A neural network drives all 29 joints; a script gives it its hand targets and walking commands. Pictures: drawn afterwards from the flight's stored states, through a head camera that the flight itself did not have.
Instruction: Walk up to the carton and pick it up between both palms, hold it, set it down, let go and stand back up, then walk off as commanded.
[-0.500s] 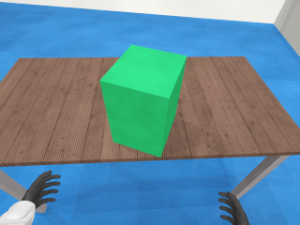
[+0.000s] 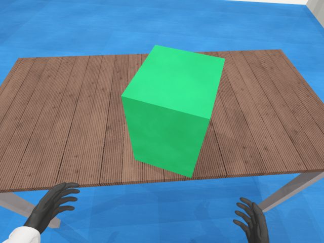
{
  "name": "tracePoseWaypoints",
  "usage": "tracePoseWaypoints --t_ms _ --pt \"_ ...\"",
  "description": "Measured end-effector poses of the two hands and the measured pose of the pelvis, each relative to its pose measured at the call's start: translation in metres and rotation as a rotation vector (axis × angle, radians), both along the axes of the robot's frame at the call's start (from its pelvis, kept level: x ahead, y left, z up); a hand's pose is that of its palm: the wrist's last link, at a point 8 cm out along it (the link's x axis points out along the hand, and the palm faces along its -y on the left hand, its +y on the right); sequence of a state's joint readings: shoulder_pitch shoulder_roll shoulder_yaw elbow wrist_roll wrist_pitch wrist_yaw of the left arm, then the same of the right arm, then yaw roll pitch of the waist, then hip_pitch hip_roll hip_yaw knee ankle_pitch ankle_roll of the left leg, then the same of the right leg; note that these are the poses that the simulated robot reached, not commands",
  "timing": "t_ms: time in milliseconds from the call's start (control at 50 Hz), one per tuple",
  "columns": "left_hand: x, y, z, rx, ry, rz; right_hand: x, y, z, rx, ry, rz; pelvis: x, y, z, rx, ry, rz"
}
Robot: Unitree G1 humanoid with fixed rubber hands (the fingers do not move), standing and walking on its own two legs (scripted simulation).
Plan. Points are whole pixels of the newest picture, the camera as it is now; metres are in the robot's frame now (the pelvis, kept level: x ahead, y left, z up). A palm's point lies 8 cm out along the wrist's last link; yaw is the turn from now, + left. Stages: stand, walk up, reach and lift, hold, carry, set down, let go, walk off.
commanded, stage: reach and lift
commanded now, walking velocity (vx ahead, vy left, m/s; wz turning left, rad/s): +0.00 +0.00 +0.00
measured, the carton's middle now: (174, 115) +0.43 +0.01 +0.05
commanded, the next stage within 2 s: none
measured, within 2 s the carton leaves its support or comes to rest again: neither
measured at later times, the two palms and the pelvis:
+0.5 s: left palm (22, 240) +0.12 +0.29 +0.04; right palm out of the picture +0.12 -0.15 +0.03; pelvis -0.04 -0.02 +0.00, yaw +2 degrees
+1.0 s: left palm (32, 182) +0.21 +0.30 +0.07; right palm (243, 198) +0.21 -0.13 +0.07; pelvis -0.01 -0.01 +0.00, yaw +0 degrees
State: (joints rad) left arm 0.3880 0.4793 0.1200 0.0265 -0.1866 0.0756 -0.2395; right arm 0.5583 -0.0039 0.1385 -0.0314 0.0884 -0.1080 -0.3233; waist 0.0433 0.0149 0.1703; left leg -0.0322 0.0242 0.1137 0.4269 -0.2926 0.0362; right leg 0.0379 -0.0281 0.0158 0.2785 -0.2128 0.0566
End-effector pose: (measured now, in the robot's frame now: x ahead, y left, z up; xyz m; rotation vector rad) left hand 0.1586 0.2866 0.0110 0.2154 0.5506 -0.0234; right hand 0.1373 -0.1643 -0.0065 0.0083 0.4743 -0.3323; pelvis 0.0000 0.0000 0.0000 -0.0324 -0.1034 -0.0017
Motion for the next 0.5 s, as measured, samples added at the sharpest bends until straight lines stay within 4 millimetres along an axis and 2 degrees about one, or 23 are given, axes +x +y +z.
tracePoseWaypoints --t_ms 100,200,260,340,400,500 --pt "0.006 -0.014 0.005 -0.031 -0.079 -0.057 -0.012 -0.007 0.013 -0.021 -0.037 -0.034 -0.004 -0.006 0.000 -0.005 -0.001 -0.002" --pt "-0.006 -0.012 0.004 -0.013 -0.092 -0.048 -0.015 -0.006 0.034 -0.004 -0.122 -0.046 -0.011 -0.014 0.000 -0.005 -0.005 -0.003" --pt "-0.019 -0.005 0.008 0.009 -0.105 -0.019 -0.019 0.004 0.035 0.038 -0.128 -0.039 -0.015 -0.018 0.000 -0.007 -0.014 0.004" --pt "-0.034 -0.002 0.023 0.013 -0.167 0.007 -0.021 0.017 0.040 0.077 -0.154 -0.027 -0.022 -0.021 -0.001 -0.010 -0.020 0.014" --pt "-0.043 0.002 0.031 0.028 -0.198 0.008 -0.021 0.015 0.044 0.055 -0.188 -0.029 -0.028 -0.022 -0.001 -0.013 -0.029 0.019" --pt "-0.042 0.004 0.027 0.036 -0.182 -0.009 -0.018 0.014 0.040 0.046 -0.183 -0.023 -0.038 -0.024 -0.005 -0.020 -0.062 0.034"
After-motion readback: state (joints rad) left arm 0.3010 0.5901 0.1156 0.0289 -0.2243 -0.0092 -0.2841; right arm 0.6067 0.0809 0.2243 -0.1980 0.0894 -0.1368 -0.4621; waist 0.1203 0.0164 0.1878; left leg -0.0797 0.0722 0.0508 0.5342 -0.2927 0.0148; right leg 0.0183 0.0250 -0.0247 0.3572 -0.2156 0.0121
